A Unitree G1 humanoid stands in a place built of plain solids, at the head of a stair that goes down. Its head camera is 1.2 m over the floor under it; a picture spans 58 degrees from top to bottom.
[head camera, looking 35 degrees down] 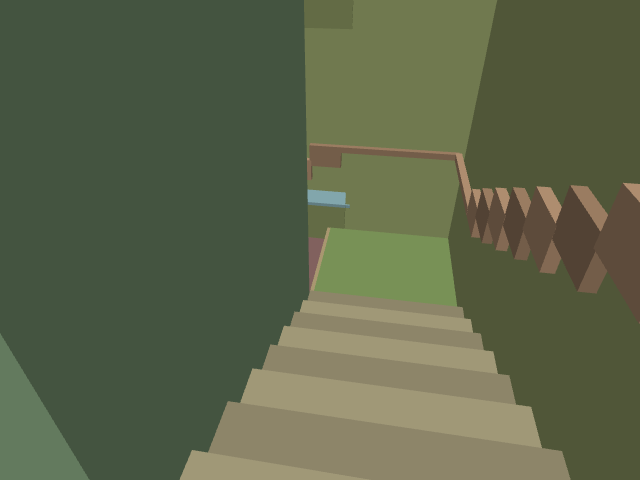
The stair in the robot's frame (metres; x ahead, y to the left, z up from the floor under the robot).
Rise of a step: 0.16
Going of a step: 0.29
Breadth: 1.25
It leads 9 degrees to the right of straight ahead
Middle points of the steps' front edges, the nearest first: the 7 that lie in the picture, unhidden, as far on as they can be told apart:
0.94 -0.25 -0.31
1.23 -0.30 -0.47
1.51 -0.35 -0.62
1.80 -0.39 -0.78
2.08 -0.44 -0.93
2.37 -0.49 -1.09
2.65 -0.53 -1.25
